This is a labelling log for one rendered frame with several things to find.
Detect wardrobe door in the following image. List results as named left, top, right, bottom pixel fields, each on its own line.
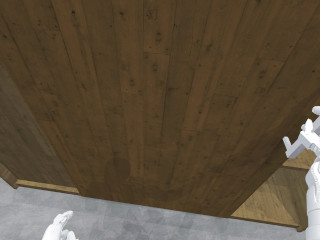
left=0, top=0, right=320, bottom=219
left=0, top=62, right=76, bottom=188

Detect handle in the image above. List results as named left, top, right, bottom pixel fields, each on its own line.
left=283, top=116, right=320, bottom=159

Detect right robot hand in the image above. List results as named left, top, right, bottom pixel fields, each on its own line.
left=298, top=106, right=320, bottom=156

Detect left robot hand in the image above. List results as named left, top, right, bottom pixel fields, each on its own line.
left=42, top=210, right=79, bottom=240

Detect right robot forearm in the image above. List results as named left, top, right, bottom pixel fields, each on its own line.
left=305, top=155, right=320, bottom=240

